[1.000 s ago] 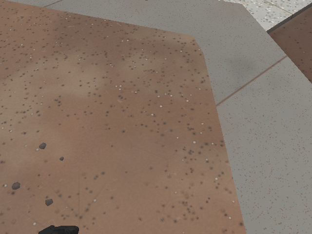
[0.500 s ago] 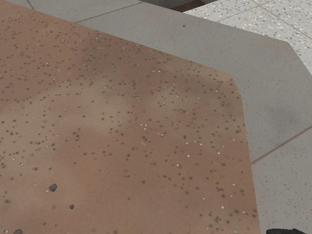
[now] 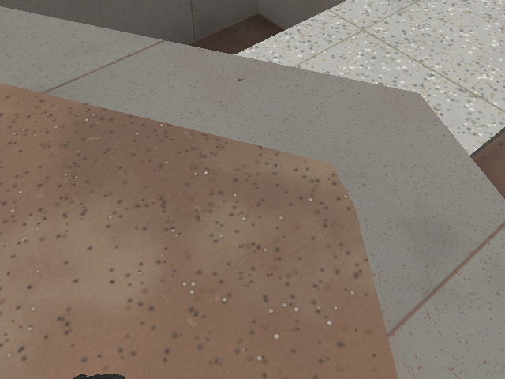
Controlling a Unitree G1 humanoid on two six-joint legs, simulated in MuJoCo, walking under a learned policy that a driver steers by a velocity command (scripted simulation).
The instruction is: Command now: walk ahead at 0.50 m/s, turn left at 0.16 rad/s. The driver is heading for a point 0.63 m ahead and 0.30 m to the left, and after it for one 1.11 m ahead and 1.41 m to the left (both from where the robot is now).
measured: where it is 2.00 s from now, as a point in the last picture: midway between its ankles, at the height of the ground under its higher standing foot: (166, 311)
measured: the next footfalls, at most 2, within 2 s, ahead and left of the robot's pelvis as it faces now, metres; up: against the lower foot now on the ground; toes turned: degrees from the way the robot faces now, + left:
right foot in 0.06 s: +0.22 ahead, -0.13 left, +0.00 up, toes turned +0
left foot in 0.60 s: +0.46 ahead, +0.17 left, +0.00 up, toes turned +22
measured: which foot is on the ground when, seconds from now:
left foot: down 0.00-0.06, up 0.08-0.58, down 0.60-1.00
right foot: up 0.00-0.04, down 0.06-0.62, up 0.64-1.00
